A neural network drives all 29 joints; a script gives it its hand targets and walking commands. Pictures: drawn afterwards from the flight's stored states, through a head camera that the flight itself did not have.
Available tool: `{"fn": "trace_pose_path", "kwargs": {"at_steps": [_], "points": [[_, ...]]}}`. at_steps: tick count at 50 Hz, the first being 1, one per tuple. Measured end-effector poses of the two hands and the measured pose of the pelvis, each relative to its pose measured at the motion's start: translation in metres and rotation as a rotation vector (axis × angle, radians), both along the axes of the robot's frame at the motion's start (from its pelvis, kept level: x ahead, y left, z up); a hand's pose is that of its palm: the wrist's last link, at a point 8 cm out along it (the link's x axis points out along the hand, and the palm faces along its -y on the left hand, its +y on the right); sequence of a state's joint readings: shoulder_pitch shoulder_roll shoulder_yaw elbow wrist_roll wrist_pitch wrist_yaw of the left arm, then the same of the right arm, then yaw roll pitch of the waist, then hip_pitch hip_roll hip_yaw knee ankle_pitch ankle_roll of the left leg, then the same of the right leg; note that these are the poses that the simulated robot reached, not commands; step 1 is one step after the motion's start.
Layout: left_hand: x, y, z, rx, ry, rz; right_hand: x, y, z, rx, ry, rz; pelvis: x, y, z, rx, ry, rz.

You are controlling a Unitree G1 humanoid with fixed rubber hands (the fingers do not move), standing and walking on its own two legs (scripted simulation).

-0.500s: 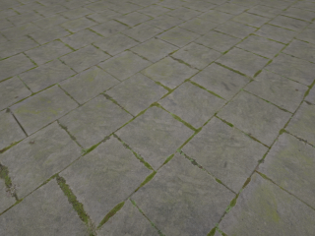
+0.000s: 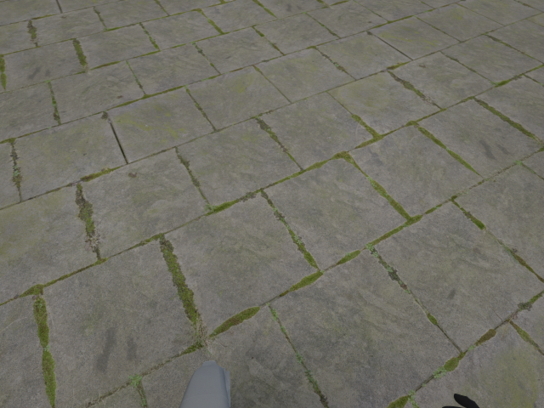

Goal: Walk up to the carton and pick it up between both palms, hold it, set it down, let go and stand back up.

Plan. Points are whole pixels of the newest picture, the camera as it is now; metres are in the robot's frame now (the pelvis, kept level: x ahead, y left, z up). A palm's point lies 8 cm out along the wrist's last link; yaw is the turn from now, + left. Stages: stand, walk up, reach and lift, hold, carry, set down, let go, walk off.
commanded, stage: walk up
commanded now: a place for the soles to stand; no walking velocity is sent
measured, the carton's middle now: out of the picture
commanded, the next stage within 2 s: none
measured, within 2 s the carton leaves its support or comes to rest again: neither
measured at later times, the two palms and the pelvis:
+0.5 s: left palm out of the picture +0.00 +0.35 -0.11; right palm (329, 326) +0.26 -0.09 -0.12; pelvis +0.05 +0.09 +0.00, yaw +30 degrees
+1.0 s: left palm out of the picture -0.11 +0.48 -0.13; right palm (174, 293) +0.32 +0.19 -0.10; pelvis +0.06 +0.25 +0.00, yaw +57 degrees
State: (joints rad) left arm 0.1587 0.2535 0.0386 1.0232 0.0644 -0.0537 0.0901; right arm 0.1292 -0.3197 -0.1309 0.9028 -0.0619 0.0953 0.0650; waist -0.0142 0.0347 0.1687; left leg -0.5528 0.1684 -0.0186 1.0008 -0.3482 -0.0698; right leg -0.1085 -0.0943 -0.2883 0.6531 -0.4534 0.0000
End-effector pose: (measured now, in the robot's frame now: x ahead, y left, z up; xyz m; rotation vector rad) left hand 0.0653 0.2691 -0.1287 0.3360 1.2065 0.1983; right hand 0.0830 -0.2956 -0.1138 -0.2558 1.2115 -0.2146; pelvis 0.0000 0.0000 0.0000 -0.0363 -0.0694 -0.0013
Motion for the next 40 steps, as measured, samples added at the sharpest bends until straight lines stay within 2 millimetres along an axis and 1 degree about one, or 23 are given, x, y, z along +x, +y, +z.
{"fn": "trace_pose_path", "kwargs": {"at_steps": [2,4,7,9,11,13,15,17,18,20,21,24,26,28,30,33,36,38,40], "points": [[0.0,0.016,-0.008,-0.007,-0.006,0.026,0.032,0.011,0.007,-0.014,-0.048,0.055,0.007,0.01,-0.005,0.002,-0.002,0.04],[0.001,0.033,-0.019,-0.024,-0.014,0.06,0.061,0.029,0.012,-0.022,-0.082,0.11,0.016,0.022,-0.011,0.002,-0.002,0.077],[0.001,0.057,-0.037,-0.057,-0.009,0.108,0.101,0.066,0.015,-0.024,-0.125,0.176,0.03,0.042,-0.018,0.038,-0.007,0.111],[0.003,0.07,-0.044,-0.08,0.005,0.124,0.121,0.092,0.019,-0.012,-0.166,0.211,0.036,0.053,-0.019,0.049,0.0,0.137],[0.01,0.078,-0.04,-0.103,-0.017,0.151,0.13,0.112,0.022,-0.001,-0.174,0.235,0.039,0.059,-0.015,0.03,0.014,0.2],[0.021,0.083,-0.03,-0.118,-0.076,0.185,0.131,0.125,0.021,-0.002,-0.127,0.266,0.04,0.062,-0.007,0.029,0.024,0.247],[0.027,0.085,-0.019,-0.12,-0.137,0.221,0.131,0.135,0.018,0.001,-0.071,0.307,0.04,0.066,-0.001,0.03,0.034,0.282],[0.025,0.085,-0.008,-0.108,-0.174,0.255,0.135,0.145,0.013,0.026,-0.037,0.348,0.041,0.07,0.001,0.029,0.048,0.332],[0.02,0.085,-0.005,-0.099,-0.182,0.274,0.138,0.151,0.009,0.042,-0.027,0.371,0.042,0.072,0.001,0.03,0.055,0.358],[0.004,0.085,0.002,-0.072,-0.182,0.323,0.148,0.162,0.0,0.074,-0.019,0.429,0.044,0.074,-0.001,0.033,0.066,0.4],[-0.008,0.084,0.005,-0.057,-0.176,0.356,0.154,0.169,-0.005,0.092,-0.02,0.458,0.045,0.075,-0.001,0.024,0.06,0.419],[-0.053,0.08,0.016,-0.016,-0.134,0.456,0.174,0.197,-0.009,0.137,-0.027,0.546,0.05,0.084,0.001,-0.015,0.046,0.49],[-0.086,0.082,0.022,0.01,-0.101,0.541,0.186,0.218,-0.005,0.158,-0.024,0.623,0.055,0.09,0.005,-0.014,0.041,0.543],[-0.114,0.086,0.027,0.033,-0.079,0.617,0.2,0.238,0.002,0.164,-0.032,0.696,0.059,0.097,0.009,-0.012,0.031,0.592],[-0.134,0.09,0.029,0.048,-0.078,0.676,0.216,0.257,0.008,0.156,-0.046,0.755,0.061,0.106,0.011,-0.019,0.025,0.645],[-0.159,0.097,0.026,0.057,-0.094,0.755,0.24,0.288,0.014,0.128,-0.056,0.841,0.061,0.124,0.008,-0.029,0.019,0.718],[-0.18,0.107,0.015,0.039,-0.096,0.827,0.262,0.331,0.016,0.098,-0.076,0.93,0.057,0.15,0.001,-0.044,0.016,0.792],[-0.195,0.116,0.003,0.015,-0.082,0.873,0.273,0.368,0.016,0.086,-0.103,0.983,0.054,0.173,-0.006,-0.047,0.021,0.825],[-0.21,0.126,-0.01,-0.019,-0.043,0.9,0.277,0.408,0.017,0.089,-0.14,1.008,0.051,0.195,-0.012,-0.009,0.03,0.844]]}}
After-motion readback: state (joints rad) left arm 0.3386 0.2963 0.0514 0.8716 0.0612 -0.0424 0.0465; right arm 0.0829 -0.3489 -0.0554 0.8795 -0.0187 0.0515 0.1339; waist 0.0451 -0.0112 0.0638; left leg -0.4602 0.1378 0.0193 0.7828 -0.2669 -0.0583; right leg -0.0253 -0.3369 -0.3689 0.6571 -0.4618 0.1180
